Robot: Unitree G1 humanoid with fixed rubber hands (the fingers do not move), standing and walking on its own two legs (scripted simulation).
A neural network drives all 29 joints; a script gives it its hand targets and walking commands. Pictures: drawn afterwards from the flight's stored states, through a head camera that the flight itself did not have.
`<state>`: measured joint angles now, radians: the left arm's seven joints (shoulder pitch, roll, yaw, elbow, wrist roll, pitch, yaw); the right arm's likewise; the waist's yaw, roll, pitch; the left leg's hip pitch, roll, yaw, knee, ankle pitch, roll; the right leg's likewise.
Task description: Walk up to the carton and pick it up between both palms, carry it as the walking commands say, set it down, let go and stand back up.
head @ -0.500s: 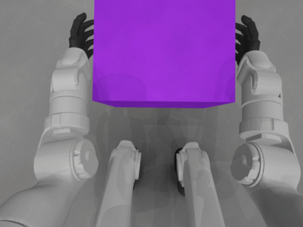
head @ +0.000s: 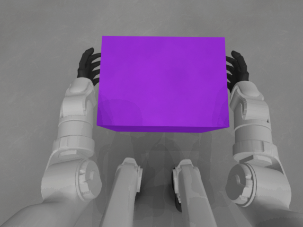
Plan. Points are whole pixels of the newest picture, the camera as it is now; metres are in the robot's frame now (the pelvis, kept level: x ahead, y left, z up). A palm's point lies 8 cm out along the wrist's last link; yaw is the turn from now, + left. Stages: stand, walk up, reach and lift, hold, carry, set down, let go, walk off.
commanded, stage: reach and lift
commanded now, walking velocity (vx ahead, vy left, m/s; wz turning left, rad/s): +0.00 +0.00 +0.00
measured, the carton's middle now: (160, 93) +0.46 +0.00 -0.14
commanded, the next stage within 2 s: none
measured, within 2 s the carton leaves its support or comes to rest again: neither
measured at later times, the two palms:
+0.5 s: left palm (72, 76) +0.45 +0.19 +0.01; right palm (254, 80) +0.45 -0.19 +0.01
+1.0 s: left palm (52, 72) +0.43 +0.19 +0.08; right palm (280, 79) +0.42 -0.19 +0.08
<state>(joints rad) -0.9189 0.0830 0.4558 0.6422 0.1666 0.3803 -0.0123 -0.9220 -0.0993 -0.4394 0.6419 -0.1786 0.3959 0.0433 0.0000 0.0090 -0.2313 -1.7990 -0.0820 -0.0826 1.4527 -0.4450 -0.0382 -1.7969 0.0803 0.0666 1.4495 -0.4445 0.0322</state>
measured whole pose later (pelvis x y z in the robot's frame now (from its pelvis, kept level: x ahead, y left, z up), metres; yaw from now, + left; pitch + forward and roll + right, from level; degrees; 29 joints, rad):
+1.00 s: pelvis +0.04 +0.00 +0.13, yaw +0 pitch +32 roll +0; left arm -0.60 -0.03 0.44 0.52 0.25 0.38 -0.05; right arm -0.58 0.01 -0.44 0.51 -0.24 0.39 0.08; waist 0.00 0.00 -0.21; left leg -1.16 -0.07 -0.11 0.91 -0.31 -0.02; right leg -1.16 0.06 0.09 0.90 -0.31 0.02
